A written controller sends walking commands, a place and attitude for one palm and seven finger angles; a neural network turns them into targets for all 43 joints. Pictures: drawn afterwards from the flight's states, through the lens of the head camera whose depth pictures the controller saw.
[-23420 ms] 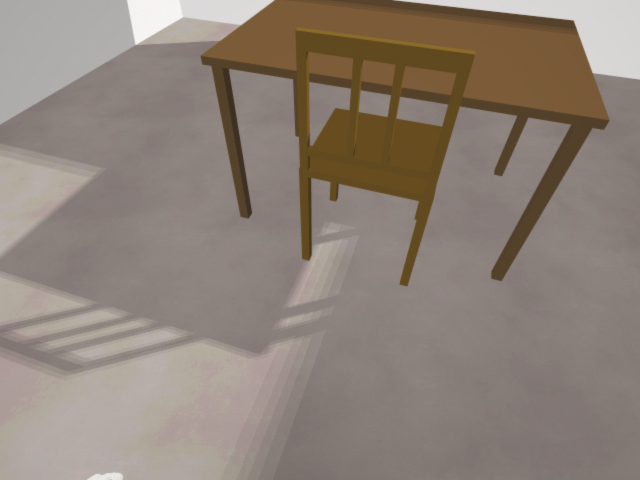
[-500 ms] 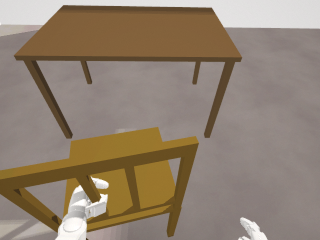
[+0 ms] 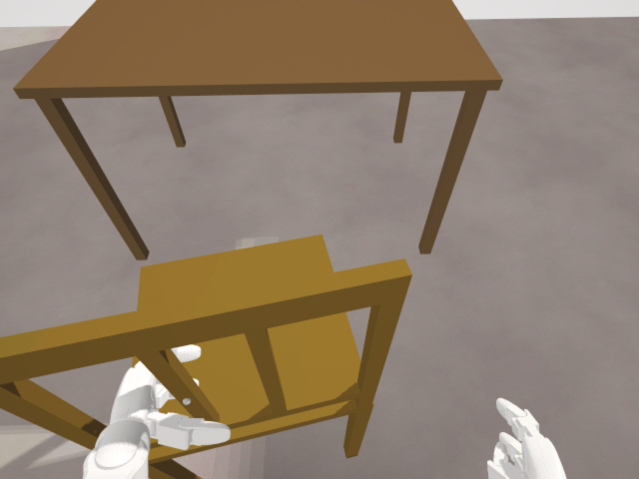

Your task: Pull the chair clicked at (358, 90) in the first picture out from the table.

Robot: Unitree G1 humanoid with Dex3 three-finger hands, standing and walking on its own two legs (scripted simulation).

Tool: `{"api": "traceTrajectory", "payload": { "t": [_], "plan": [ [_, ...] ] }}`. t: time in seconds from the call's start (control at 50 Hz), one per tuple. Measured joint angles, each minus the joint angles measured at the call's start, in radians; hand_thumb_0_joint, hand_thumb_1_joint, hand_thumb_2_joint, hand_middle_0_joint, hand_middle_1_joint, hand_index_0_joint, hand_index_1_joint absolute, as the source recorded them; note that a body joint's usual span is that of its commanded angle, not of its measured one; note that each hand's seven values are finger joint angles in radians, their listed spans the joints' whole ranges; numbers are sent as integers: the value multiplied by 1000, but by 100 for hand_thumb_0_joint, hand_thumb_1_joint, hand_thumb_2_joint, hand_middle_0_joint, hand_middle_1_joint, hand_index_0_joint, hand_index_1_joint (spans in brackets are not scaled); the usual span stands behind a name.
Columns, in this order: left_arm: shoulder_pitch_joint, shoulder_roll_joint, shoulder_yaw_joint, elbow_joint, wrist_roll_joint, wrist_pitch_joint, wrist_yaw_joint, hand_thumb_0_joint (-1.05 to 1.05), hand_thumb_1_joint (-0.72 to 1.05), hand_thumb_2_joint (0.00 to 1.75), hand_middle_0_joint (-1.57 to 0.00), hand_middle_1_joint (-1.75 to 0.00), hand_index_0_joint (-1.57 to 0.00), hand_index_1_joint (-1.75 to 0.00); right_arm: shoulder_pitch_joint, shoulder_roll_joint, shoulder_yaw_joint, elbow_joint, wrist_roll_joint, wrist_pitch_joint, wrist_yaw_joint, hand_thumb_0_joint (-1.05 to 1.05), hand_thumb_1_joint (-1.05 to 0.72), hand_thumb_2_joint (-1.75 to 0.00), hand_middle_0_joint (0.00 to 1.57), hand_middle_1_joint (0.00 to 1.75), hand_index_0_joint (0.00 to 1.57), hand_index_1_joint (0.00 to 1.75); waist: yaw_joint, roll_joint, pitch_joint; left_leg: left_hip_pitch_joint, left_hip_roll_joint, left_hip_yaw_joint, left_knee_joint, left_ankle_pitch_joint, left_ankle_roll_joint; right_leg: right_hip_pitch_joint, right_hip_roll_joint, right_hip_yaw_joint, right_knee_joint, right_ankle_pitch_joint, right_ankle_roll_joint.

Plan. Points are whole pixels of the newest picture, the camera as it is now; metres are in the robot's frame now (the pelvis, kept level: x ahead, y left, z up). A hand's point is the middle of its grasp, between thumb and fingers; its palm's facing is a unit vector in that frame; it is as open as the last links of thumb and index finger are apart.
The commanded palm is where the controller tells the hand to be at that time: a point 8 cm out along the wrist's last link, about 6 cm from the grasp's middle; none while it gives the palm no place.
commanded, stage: open the thumb and straighten the fingers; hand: left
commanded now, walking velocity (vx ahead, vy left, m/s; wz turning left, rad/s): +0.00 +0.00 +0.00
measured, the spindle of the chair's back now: (187, 392) +0.24 +0.18 -0.04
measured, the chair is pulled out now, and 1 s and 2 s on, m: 0.60 0.60 0.60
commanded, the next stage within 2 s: draw the fingers out of the gap in 0.30 s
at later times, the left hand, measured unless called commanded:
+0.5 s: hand (181, 407) +0.22 +0.19 -0.04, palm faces +0.11 -0.97 -0.22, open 17.4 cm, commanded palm +0.18 +0.24 -0.02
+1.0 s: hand out of the picture +0.13 +0.18 -0.04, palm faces +0.14 -0.97 -0.22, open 17.5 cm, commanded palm +0.09 +0.23 -0.02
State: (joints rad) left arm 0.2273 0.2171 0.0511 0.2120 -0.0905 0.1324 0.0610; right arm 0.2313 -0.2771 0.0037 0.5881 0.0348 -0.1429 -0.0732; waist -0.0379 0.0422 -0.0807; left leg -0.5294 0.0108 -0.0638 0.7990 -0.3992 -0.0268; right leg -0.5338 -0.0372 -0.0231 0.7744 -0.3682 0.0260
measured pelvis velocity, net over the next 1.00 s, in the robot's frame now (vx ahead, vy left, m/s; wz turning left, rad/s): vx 0.00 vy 0.00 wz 0.03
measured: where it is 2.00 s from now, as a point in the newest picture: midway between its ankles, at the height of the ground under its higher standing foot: outside the picture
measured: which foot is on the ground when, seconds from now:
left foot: down 0.00-1.00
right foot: down 0.00-1.00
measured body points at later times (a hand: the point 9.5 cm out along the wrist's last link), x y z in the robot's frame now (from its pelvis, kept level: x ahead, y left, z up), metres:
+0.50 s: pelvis +0.01 +0.00 -0.01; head +0.04 -0.01 +0.44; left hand +0.21 +0.24 -0.02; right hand +0.18 -0.25 -0.09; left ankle +0.00 +0.14 -0.71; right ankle +0.01 -0.14 -0.71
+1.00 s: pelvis +0.00 +0.00 -0.02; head +0.02 -0.01 +0.43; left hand +0.12 +0.24 -0.02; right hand +0.20 -0.23 -0.09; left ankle +0.00 +0.14 -0.71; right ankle +0.01 -0.14 -0.71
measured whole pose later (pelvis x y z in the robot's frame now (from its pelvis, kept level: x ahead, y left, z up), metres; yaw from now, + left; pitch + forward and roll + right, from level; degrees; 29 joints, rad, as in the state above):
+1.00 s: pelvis +0.00 +0.00 -0.02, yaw +2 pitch +9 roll -2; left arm 0.66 0.22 0.03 -0.18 -0.07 0.18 0.03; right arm 0.23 -0.21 0.00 0.53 0.03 -0.18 -0.12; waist -0.01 0.05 -0.15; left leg -0.64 0.00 -0.11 0.96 -0.48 -0.03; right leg -0.62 -0.04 -0.07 0.92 -0.45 0.02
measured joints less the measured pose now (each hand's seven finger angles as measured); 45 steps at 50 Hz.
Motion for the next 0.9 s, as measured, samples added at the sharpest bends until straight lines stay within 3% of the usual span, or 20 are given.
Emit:
{"api": "traceTrajectory", "payload": {
  "t": [0.24, 0.36, 0.46, 0.6, 0.9],
  "plan": [
    [57, 4, 3, -108, 6, 63, -23, 0, -52, 21, -12, -35, -12, -34, 3, 23, 22, -34, -7, -18, -16, 2, -91, -90, 20, 30, 20, 30, 14, 12, -20, -43, -5, -19, 64, -43, -2, -34, -5, -18, 60, -47, -1],
    [67, 10, 1, -137, 5, 80, -27, 0, -53, 20, -4, -12, -4, -12, 12, 19, 25, -36, -8, -21, -24, 2, -90, -90, 20, 30, 21, 30, 13, 15, -22, -58, -6, -27, 84, -53, -3, -43, -6, -26, 74, -58, -1],
    [80, 10, 5, -158, 5, 89, -28, -1, -53, 20, -2, -5, -2, -4, 18, 17, 19, -33, -8, -16, -26, 2, -90, -90, 20, 30, 21, 30, 9, 12, -27, -63, -5, -26, 89, -57, -3, -50, -5, -24, 80, -61, -2],
    [212, 7, 15, -240, 1, 93, -25, 0, -53, 20, -1, -1, -1, -1, 31, 31, -1, -46, -3, -6, -27, 2, -91, -90, 20, 30, 20, 30, 2, 8, -46, -61, 0, -22, 92, -63, -4, -49, 0, -21, 81, -64, -3],
    [393, 0, -31, -370, 15, 48, -27, -1, -53, 20, 0, -1, 0, 0, 4, 56, -5, -53, -4, -39, -49, 2, -91, -90, 20, 30, 20, 30, 27, 12, -57, -103, -9, -44, 151, -75, -4, -77, -7, -41, 129, -79, -3]
  ]
}}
